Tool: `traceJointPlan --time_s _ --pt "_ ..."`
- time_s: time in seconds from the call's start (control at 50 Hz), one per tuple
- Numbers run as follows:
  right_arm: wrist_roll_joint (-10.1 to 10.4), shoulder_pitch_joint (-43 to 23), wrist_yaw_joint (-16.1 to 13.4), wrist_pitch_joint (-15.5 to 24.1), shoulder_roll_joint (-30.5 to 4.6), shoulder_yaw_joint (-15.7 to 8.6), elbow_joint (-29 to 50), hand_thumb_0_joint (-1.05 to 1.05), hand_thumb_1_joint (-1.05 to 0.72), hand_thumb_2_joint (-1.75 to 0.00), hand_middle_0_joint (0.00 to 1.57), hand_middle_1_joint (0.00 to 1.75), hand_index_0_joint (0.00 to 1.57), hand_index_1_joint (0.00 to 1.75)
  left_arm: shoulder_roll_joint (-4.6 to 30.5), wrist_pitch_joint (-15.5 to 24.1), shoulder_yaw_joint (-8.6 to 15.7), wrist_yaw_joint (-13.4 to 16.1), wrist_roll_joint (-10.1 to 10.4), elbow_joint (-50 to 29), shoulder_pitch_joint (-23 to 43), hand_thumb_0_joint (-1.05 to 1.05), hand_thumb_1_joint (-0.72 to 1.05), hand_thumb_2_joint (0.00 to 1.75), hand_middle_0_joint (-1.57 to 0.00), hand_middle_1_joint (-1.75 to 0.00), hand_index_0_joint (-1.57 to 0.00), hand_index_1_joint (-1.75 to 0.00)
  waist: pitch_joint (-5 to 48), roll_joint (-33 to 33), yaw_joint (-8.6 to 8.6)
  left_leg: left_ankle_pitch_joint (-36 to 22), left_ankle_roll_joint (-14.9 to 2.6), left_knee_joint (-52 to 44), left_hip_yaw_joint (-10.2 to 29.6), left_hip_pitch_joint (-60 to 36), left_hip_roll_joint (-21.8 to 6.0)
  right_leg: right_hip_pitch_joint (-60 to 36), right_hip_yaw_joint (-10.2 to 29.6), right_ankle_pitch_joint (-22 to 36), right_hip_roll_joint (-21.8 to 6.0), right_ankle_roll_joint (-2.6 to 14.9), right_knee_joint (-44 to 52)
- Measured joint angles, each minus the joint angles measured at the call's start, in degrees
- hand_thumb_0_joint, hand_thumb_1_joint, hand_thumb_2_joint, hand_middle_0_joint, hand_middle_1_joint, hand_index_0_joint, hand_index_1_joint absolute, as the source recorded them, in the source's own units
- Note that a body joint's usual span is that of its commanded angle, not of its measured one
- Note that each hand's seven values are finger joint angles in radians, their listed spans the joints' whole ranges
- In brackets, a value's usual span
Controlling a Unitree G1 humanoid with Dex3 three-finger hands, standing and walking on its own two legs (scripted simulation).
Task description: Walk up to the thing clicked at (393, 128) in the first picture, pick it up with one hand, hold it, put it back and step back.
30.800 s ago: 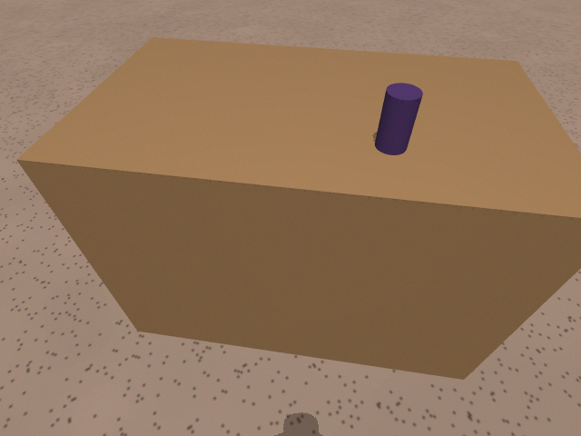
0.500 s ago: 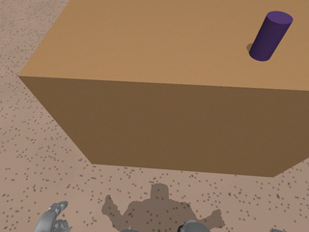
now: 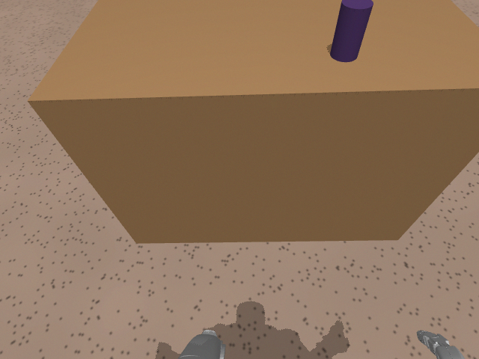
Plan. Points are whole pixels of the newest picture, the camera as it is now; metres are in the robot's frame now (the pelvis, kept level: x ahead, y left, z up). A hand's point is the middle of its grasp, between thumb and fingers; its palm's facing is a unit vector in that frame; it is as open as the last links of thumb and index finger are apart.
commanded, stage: step back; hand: right
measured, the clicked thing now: (350, 30) +0.83 -0.22 +0.11
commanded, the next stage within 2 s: stand in 1.92 s
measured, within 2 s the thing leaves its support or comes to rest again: neither
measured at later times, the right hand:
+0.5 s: hand out of the picture -0.04 -0.27 -0.12, palm faces -0.10 +0.89 -0.43, open 7.4 cm
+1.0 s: hand out of the picture -0.22 -0.32 -0.16, palm faces -0.16 +0.92 -0.35, open 7.4 cm
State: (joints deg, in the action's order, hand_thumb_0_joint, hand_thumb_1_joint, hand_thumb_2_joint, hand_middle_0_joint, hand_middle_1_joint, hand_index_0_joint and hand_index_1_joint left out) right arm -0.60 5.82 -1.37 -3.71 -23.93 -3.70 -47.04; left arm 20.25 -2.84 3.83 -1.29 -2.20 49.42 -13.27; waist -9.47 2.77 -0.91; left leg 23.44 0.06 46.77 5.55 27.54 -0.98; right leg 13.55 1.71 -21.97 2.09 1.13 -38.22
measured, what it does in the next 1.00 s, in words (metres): walks backwards: left foot, then right foot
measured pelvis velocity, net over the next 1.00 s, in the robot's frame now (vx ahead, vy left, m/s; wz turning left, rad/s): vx -0.31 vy -0.06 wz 0.11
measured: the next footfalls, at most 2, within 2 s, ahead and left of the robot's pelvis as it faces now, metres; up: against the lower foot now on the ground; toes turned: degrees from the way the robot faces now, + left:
left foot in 0.30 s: -0.07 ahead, +0.11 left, +0.00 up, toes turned +3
right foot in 0.66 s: -0.24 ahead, -0.16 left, +0.00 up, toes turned +5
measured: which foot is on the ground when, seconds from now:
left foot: up 0.00-0.28, down 0.30-0.70, up 0.72-1.00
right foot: down 0.00-0.32, up 0.34-0.64, down 0.66-1.00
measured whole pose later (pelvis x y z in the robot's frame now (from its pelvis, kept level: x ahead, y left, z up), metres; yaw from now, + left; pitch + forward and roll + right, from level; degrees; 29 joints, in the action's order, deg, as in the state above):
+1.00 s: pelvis -0.31 -0.06 +0.00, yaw +6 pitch -1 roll +1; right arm -1.7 12.6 -0.5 -3.6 -23.1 -3.0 -53.6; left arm 21.7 -0.6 3.9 0.4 -2.7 48.2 -10.3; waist -6.8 3.2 -0.9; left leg 30.0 1.1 45.9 4.2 17.0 1.3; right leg 20.2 -3.5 -16.4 -2.7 1.2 -37.7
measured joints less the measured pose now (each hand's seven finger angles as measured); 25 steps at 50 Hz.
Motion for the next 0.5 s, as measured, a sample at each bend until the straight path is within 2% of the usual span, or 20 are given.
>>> traceJointPlan --time_s 0.04,0.08,0.12,0.18,0.24,0.28,0.3,0.32,0.34,0.36,0.4,0.44,0.5 --pt "0.3 1.3 -0.1 -0.2 0.4 0.2 -1.1 0.01 -0.91 -0.9 0.2 0.29 0.21 0.3 -0.2 -0.1 -0.2 0.1 -0.1 -0.4 -0.9 0.01 0.9 0.9 -0.21 -0.3 -0.21 -0.3 1.1 -1.7 -1.25 4.2 -0.23 9.4 0.9 1.2 4.1 1.0 1.8 1.4 -1.8 0.23 0.7" --pt "0.6 2.7 -0.1 0.2 0.2 0.5 -1.4 0.01 -0.91 -0.9 0.2 0.29 0.21 0.3 -0.6 -0.3 -0.2 0.4 -0.1 -0.6 -0.7 0.01 0.9 0.9 -0.21 -0.3 -0.21 -0.3 1.9 -1.8 -0.67 4.0 -0.45 15.3 2.2 1.5 6.7 1.7 1.6 3.4 -2.8 0.08 2.7" --pt "0.6 4.2 -0.4 0.8 0.2 0.7 -1.6 0.01 -0.91 -0.9 0.2 0.29 0.21 0.3 -0.5 -0.3 0.0 0.7 -0.3 -1.4 0.2 0.01 0.9 0.9 -0.21 -0.3 -0.21 -0.3 2.2 -1.5 -0.07 3.9 -0.12 17.3 2.5 0.4 7.4 3.0 0.8 4.8 -3.1 0.08 3.5" --pt "0.3 5.5 -0.6 1.0 0.4 1.0 -2.3 0.01 -0.91 -0.9 0.2 0.29 0.21 0.3 0.0 0.2 0.2 1.4 -0.4 -3.7 2.4 0.01 0.9 0.9 -0.21 -0.3 -0.21 -0.3 1.3 -1.1 0.37 5.1 0.64 12.6 1.3 -3.5 6.4 5.1 -0.7 6.1 -2.9 0.27 3.0" --pt "-0.2 6.0 -0.5 1.2 1.3 1.2 -3.0 0.01 -0.91 -0.9 0.2 0.29 0.21 0.29 0.7 0.3 0.2 2.0 -0.1 -5.9 5.0 0.01 0.9 0.9 -0.21 -0.3 -0.21 -0.3 -0.2 -1.3 0.82 5.6 0.7 2.8 -1.3 -8.1 4.6 7.4 -2.6 6.7 -3.1 0.3 1.1" --pt "-0.4 6.2 -0.3 1.6 1.9 1.4 -3.2 0.01 -0.91 -0.9 0.2 0.29 0.21 0.3 1.3 0.1 0.0 2.1 0.4 -6.9 6.6 0.01 0.9 0.9 -0.21 -0.3 -0.21 -0.3 -1.0 -2.1 1.22 2.0 0.1 -5.9 -3.2 -11.7 3.5 9.2 -3.9 6.6 -3.6 0.05 -1.1" --pt "-0.6 6.0 -0.2 1.8 2.6 1.3 -3.6 0.01 -0.91 -0.9 0.2 0.29 0.21 0.3 1.8 -0.2 0.0 2.1 0.7 -7.1 7.5 0.01 0.9 0.9 -0.21 -0.3 -0.21 -0.3 -1.7 -3.5 1.23 -2.2 -0.54 -9.0 -3.9 -12.9 4.1 9.9 -3.8 6.4 -4.4 -0.2 -2.7" --pt "-0.9 5.5 -0.1 1.8 3.7 1.3 -3.9 0.01 -0.91 -0.9 0.2 0.29 0.21 0.3 2.3 -0.6 0.1 2.1 0.9 -6.9 8.2 0.01 0.9 0.9 -0.21 -0.3 -0.21 -0.3 -2.6 -5.8 0.62 -3.6 -1.07 -9.8 -5.1 -13.5 5.3 10.4 -2.5 6.6 -5.5 -0.35 -3.7" --pt "-1.2 5.3 0.2 1.8 4.3 1.5 -3.9 0.01 -0.91 -0.9 0.2 0.29 0.21 0.3 2.4 -1.0 0.2 2.1 1.2 -6.5 8.4 0.01 0.9 0.9 -0.21 -0.3 -0.21 -0.3 -2.7 -7.1 0.04 -4.0 -1.4 -10.1 -6.0 -13.6 5.6 11.1 -0.7 4.8 -5.1 -0.09 -5.3" --pt "-1.4 5.4 0.6 1.7 4.4 1.8 -3.6 0.01 -0.91 -0.9 0.2 0.29 0.21 0.3 2.1 -1.4 0.2 2.2 1.3 -6.0 8.2 0.01 0.9 0.9 -0.2 -0.3 -0.21 -0.3 -2.3 -7.0 0.24 -4.2 -1.65 -9.7 -5.9 -13.0 5.0 12.0 0.8 -0.7 -3.2 -0.01 -8.7" --pt "-1.5 5.4 0.8 1.9 4.2 2.0 -3.3 0.01 -0.91 -0.9 0.21 0.3 0.21 0.3 1.3 -2.1 -0.1 2.1 1.3 -4.6 7.7 0.01 0.91 0.9 -0.2 -0.3 -0.21 -0.3 -1.1 -5.2 1.62 -5.1 -1.93 -9.8 -4.2 -11.9 3.1 13.4 2.7 -7.9 1.0 -0.05 -18.5" --pt "-1.9 5.0 0.6 1.9 4.1 2.0 -3.1 0.01 -0.9 -0.9 0.21 0.3 0.21 0.3 1.1 -2.3 -0.1 1.7 1.6 -3.8 6.7 0.01 0.91 0.9 -0.2 -0.3 -0.21 -0.3 0.1 -4.8 1.56 -7.2 -1.79 -11.9 -4.0 -11.5 1.6 13.9 5.0 -8.5 3.6 0.03 -26.5" --pt "-1.8 3.5 0.4 1.9 3.7 1.8 -2.3 0.01 -0.9 -0.9 0.21 0.3 0.21 0.3 1.6 -1.7 0.2 1.3 1.7 -3.3 4.8 0.01 0.9 0.9 -0.21 -0.3 -0.21 -0.3 1.3 -5.0 0.69 -10.0 -1.3 -14.2 -4.7 -10.0 0.1 12.2 6.7 -7.3 4.2 -0.78 -30.5"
